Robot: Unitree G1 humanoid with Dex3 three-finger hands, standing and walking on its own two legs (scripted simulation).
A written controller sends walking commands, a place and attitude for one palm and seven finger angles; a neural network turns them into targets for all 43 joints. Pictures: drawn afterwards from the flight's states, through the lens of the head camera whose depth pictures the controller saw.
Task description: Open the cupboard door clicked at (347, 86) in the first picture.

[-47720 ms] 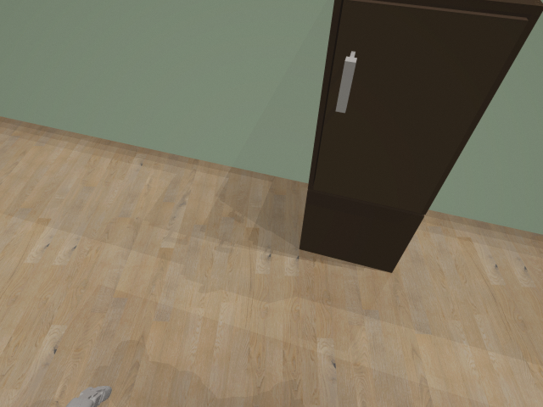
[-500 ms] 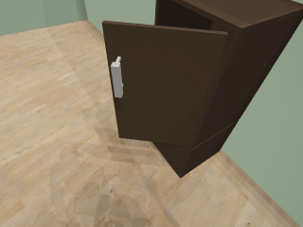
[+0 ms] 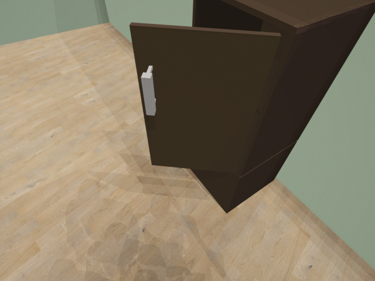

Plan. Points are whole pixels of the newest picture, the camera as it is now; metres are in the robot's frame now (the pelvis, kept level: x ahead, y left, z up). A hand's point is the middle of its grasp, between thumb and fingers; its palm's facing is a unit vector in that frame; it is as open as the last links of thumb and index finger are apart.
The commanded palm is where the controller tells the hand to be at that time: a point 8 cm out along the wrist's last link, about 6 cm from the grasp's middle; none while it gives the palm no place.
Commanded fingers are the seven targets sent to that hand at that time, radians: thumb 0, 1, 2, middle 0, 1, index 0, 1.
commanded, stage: come to a stop and stand still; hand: left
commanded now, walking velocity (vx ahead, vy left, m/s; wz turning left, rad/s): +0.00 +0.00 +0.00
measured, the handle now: (150, 90) +0.59 +0.15 +0.07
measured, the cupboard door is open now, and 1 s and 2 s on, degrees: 50 50 50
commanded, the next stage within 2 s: look again from close up in 0.32 s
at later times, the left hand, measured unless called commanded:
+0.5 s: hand out of the picture -0.05 +0.16 -0.18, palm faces +0.03 -0.98 -0.17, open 7.4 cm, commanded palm none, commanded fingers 0.00 0.90 0.90 -0.20 -0.30 -0.20 -0.30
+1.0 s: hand out of the picture -0.03 +0.16 -0.17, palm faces +0.05 -0.98 -0.18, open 7.4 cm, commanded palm none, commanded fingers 0.00 0.90 0.90 -0.20 -0.30 -0.20 -0.30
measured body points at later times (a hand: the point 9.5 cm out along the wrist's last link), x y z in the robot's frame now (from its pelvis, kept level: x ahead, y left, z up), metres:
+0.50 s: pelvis -0.02 +0.00 +0.00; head -0.01 +0.00 +0.45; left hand -0.05 +0.21 -0.16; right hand -0.02 -0.22 -0.16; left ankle +0.00 +0.08 -0.74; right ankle +0.01 -0.13 -0.74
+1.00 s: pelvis -0.03 -0.01 +0.00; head -0.05 -0.01 +0.45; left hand -0.03 +0.21 -0.16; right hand +0.00 -0.24 -0.15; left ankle +0.00 +0.08 -0.74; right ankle +0.01 -0.13 -0.74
